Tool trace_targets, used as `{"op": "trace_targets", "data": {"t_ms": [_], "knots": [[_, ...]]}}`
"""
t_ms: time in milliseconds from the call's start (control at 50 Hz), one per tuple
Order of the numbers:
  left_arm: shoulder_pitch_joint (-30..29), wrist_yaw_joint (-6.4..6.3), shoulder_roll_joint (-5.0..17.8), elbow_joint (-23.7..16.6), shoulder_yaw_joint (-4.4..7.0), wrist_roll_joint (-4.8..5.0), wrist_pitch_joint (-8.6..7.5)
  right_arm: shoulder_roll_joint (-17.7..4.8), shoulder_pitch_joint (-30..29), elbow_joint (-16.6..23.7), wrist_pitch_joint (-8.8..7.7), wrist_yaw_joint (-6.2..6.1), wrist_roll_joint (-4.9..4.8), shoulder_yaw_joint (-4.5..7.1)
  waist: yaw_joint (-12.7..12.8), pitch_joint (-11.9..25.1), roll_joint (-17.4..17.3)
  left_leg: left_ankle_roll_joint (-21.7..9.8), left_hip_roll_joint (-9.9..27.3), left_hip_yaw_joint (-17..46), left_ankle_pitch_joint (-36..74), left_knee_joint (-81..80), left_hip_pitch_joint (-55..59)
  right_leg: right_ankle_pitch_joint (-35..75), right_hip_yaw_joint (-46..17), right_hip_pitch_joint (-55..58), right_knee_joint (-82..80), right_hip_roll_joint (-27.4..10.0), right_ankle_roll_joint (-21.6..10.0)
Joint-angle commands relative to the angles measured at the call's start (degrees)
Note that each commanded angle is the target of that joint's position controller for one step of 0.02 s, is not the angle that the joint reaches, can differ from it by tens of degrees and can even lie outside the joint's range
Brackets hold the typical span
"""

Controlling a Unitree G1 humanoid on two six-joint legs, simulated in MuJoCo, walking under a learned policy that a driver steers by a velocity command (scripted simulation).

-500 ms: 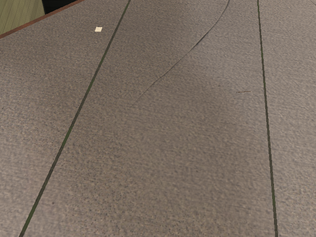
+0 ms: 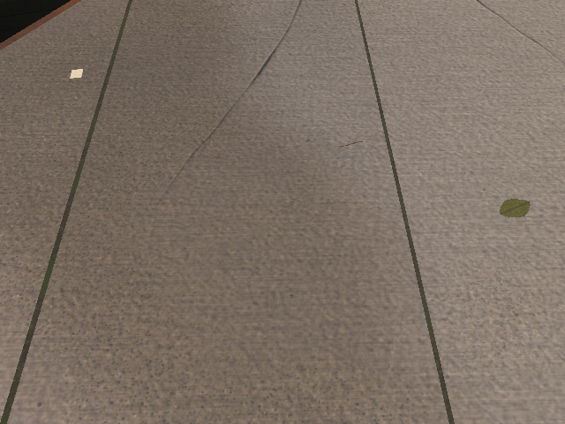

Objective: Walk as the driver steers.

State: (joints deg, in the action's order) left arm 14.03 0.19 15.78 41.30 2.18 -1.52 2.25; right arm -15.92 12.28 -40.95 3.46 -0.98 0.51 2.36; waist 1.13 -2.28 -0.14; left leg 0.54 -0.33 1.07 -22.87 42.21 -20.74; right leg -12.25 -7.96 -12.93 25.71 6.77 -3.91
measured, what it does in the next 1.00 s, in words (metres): walks ahead: left foot, then left foot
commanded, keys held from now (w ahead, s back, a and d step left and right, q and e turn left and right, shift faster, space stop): no key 0.36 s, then w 0.64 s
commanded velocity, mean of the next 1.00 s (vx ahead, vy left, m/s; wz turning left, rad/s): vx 0.21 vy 0.00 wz -0.05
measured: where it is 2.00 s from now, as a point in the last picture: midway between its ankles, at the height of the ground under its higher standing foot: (279, 316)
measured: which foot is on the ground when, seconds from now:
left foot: up 0.00-0.04, down 0.06-0.58, up 0.60-0.98, down 1.00-1.00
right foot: down 0.00-1.00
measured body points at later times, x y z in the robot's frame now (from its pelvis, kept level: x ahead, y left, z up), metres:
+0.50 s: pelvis +0.01 +0.02 +0.00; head +0.00 +0.02 +0.45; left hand +0.07 +0.28 -0.14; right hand +0.09 -0.25 -0.13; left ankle +0.00 +0.12 -0.74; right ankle -0.01 -0.10 -0.74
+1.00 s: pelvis +0.20 +0.03 -0.02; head +0.23 +0.04 +0.43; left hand +0.09 +0.28 -0.16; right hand +0.42 -0.20 -0.10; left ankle +0.32 +0.12 -0.74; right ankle +0.01 -0.09 -0.74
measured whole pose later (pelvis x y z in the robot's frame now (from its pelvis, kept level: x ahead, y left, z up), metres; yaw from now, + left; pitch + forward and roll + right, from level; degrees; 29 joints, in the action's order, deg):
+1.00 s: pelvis +0.20 +0.03 -0.02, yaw -1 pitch +1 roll -1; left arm 28.6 -0.3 13.0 61.7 1.2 -1.0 -4.3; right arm -14.0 0.2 -42.6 -2.4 1.6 1.8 0.8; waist 4.6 -2.4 -0.2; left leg -5.1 0.2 -4.8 -8.7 31.2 -26.8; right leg -25.2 -2.7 8.2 17.5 1.3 -1.4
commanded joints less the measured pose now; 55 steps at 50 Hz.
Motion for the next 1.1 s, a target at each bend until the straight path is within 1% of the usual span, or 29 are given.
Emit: {"op": "trace_targets", "data": {"t_ms": [20,40,60,80,100,140,200,260,360,380,420,480,520,560,580,600,620,640,660,760,900,940,980,1000,1020,1040,1060,1080,1100], "knots": [[-1.35,-0.45,8.22,-2.35,1.74,0.28,-0.36,-3.37,1.83,2.89,-1.33,-0.65,-0.42,0.59,-1.6,3.26,6.31,-1.43,-1.26,-1.17,3.78,-12.51,8.0,18.18,-14.14,0.08,-3.53,-14.7,-6.61],[-2.05,-0.71,7.18,-2.16,1.22,0.82,-0.46,-2.63,3.79,2.05,-1.9,-0.97,-0.05,0.24,-3.08,3.49,4.8,-2.03,-0.39,-0.33,10.97,-21.96,14.21,15.33,-13.77,-2.67,-2.17,-13.39,-4.35],[-0.39,-0.79,4.75,-2.04,0.4,0.85,-0.92,-4.54,3.63,2.19,-2.77,-1.46,0.88,0.26,-1.91,4.54,0.2,-2.9,6.19,6.48,13.99,-25.88,19.3,7.82,-12.38,-5.96,-0.05,-11.09,-1.12],[3.49,-0.68,1.8,-1.81,-0.36,1.08,-1.21,-7.95,0.75,3.59,-3.52,-1.56,1.38,0.2,1.14,5.8,-9.13,-6.12,16.96,18.8,21.72,-28.68,21.25,-6.32,-5.19,-9.31,5.62,-4.85,1.33],[2.23,-0.97,5.23,-1.02,0.59,0.75,-0.61,-8.37,-0.83,2.99,-3.38,-0.98,0.71,0.41,0.22,3.92,-11.27,-12.36,20.2,19.43,27.56,-26.83,9.82,-14.79,0.9,-2.99,7.96,-2.32,1.93],[1.46,-0.61,4.56,0.6,0.48,0.55,-0.2,-4.43,-4.16,2.85,-3.79,-0.25,0.35,-0.99,1.23,1.55,-8.77,-10.61,13.89,13.27,22.3,-26.41,6.51,-9.4,1.82,1.03,6.28,-3.69,2.17],[0.59,-0.07,3.98,2.03,-0.08,0.18,-0.59,-5.64,-2.52,1.64,-3.63,-0.6,0.34,-0.84,0.72,2.69,-8.56,-5.91,8.2,8.41,19.99,-23.24,8.79,3.71,1.1,4.6,-2.03,-5.01,2.69],[0.34,-0.64,5.11,4.3,0.02,0.74,-1.1,-4.92,-0.36,0.83,-3.57,-0.21,-0.15,-0.86,-0.97,1.38,-2.18,-4.31,5.78,7.17,13.29,-23.73,9.82,5.22,-1.69,1.99,-2.94,-7.27,2.75],[-0.01,-1.23,4.35,7.62,-0.4,0.72,-1.61,-4.58,-0.64,-1.32,-3.59,-0.21,0.14,-0.81,-1.09,1.66,0.4,-4.4,5.4,6.15,15.47,-22.09,12.24,6.33,-2.38,1.5,-5.32,-7.97,2.69],[0.63,-1.26,3.88,8.56,-0.59,0.7,-1.63,-4.36,0.04,-2.1,-3.59,-0.09,0.26,-0.86,-1.24,3.02,0.16,-4.48,4.95,6.1,8.57,-22.99,12.7,1.72,-1.98,2.02,-5.5,-7.49,2.4],[1.09,-1.12,4.75,9.26,-0.14,0.1,-1.42,-6.61,0.85,-3.04,-2.93,0.18,0.51,0.09,-1.62,0.56,-2.37,-6.35,4.64,8.37,-10.51,-24.27,10.55,-13.73,0.57,-2.28,-1.24,-4.57,0.82],[-0.37,-0.19,3.39,8.45,-0.36,-0.59,-1.96,-8.47,3.75,-4.59,-2.53,0.49,0.55,1.05,-2.06,-4.6,-6.38,-11.64,11.95,19.43,-25.27,-31.15,8.35,-15.72,5.75,-9.34,6.93,-3.46,-0.12],[0.31,0.19,2.71,8.71,-0.56,-0.67,-3.06,-8.5,2.8,-4.88,-3.06,0.63,0.51,1.53,-0.94,-4.5,-6.38,-12.96,14.47,21.59,-22.93,-32.96,4.59,-10.56,8.23,-5.02,8.65,-5.21,-0.31],[6.79,0.4,2.4,11.25,-0.51,-0.1,-4.1,-7.7,-2.19,-3.92,-3.47,1.14,0.31,1.57,3.16,-3.42,-5.28,-10.41,9.87,14.64,-19.05,-28.8,-3.66,-10.21,8.21,7.99,0.31,-4.4,-2.09],[12.31,0.07,4.35,13.11,0.02,-0.23,-4.66,-5.79,-5.42,-2.82,-3.74,1.3,0.35,1.25,5.72,-4.12,-0.67,-8.17,5.47,9.1,-15.8,-19.6,-11.08,-14.7,0.62,15.14,-6.45,-7.92,-3.69],[18.12,-0.45,9.66,14.64,1.47,-0.11,-5.11,-1.7,-8.93,-0.36,-4.43,1.76,-0.17,0.16,7.67,-4.14,12.58,-4.65,-2.76,-1.13,-7.78,-2.35,-20.18,-32.07,-21.24,19.06,-17.6,-19.65,-8.11],[18.56,-0.28,10.78,15.26,1.93,-0.29,-5.15,-4.36,-10.13,0.43,-4.99,1.64,1.0,0.67,7.32,-7.92,10.47,-5.04,-1.97,-0.95,-6.06,5.7,-25.72,-32.19,-30.37,18.24,-21.73,-26.43,-10.68],[15.1,-0.3,8.88,14.44,1.53,-0.31,-5.32,-5.35,-7.95,-0.5,-5.5,1.88,1.11,1.02,4.17,-8.31,5.14,-5.4,0.48,1.63,-1.93,9.49,-25.19,-27.82,-27.58,16.42,-20.57,-25.85,-11.16],[12.08,-0.35,7.7,13.61,1.33,-0.06,-5.73,-4.96,-5.31,-1.84,-6.0,2.4,0.97,0.94,2.0,-6.84,3.88,-5.26,1.68,1.84,1.53,10.97,-23.76,-22.69,-23.02,16.36,-20.37,-23.62,-9.91],[13.17,-0.41,4.21,15.33,0.35,0.68,-7.32,-3.43,-7.21,-1.74,-5.75,3.76,1.87,0.44,1.31,-3.21,4.88,-2.14,3.61,-2.51,10.32,12.38,-22.08,2.46,-7.45,16.78,-20.28,-17.65,-7.91],[16.22,-0.55,5.95,18.18,0.56,0.37,-7.27,-2.26,-16.97,2.62,-5.37,3.61,1.03,-0.78,2.91,-5.42,7.05,-2.95,2.07,-6.18,14.91,-4.65,-12.6,19.98,-1.07,13.24,-18.33,-17.88,-6.79],[14.7,-0.76,6.62,18.38,0.68,0.47,-7.2,-3.12,-13.72,1.85,-5.49,2.93,1.0,-0.31,0.7,-4.5,6.81,-4.78,0.58,-6.7,14.29,-7.75,-5.74,29.83,0.19,13.27,-14.63,-18.83,-5.53],[13.3,-0.83,7.47,18.59,0.92,0.69,-6.97,-4.97,-1.11,-2.41,-6.15,1.78,1.08,1.04,-5.23,2.15,4.46,-6.89,-2.67,-7.63,14.42,-12.54,10.0,45.06,3.6,12.56,0.92,-16.87,-3.45],[13.06,-0.76,6.93,18.28,0.69,0.63,-7.0,-7.26,8.47,-5.52,-6.78,1.0,1.76,2.08,-8.85,7.66,2.78,-8.39,0.24,-4.52,12.68,-12.9,23.67,37.97,5.37,5.03,13.5,-14.23,-2.48],[15.75,-0.52,1.5,16.06,-0.57,1.32,-7.01,-13.1,16.68,-6.42,-7.18,0.43,3.17,3.45,-9.68,16.09,-7.35,-12.14,17.54,17.67,-1.04,-16.2,38.07,11.5,8.51,-9.09,33.96,-8.63,-0.66],[18.06,-0.3,1.91,16.49,0.04,1.36,-7.09,-14.25,16.79,-7.47,-6.53,1.1,1.63,3.7,-7.55,19.2,-13.93,-16.92,25.01,42.23,-4.42,-28.37,38.54,-16.67,5.3,-19.15,46.74,-1.29,-0.36],[13.91,-0.3,4.79,15.63,0.9,0.13,-6.83,-11.34,9.53,-6.83,-6.35,1.37,0.36,3.27,-4.42,9.08,-8.44,-16.41,22.92,36.56,-7.95,-29.54,30.03,-12.46,3.26,-23.47,50.27,-5.94,-1.38],[9.22,0.25,4.68,14.7,0.93,-0.14,-7.03,-6.62,4.2,-5.75,-6.74,1.68,0.08,2.18,-3.37,3.14,-3.33,-15.65,20.27,27.53,-4.43,-30.16,21.87,-6.96,4.03,-23.2,48.17,-8.62,-1.72],[7.67,0.56,2.92,14.48,0.69,0.11,-7.03,-4.21,2.16,-6.01,-7.29,1.86,0.37,1.5,-1.84,0.49,-2.12,-14.14,17.07,20.82,2.24,-31.83,16.22,-4.15,4.6,-20.83,44.53,-10.56,-1.72]]}}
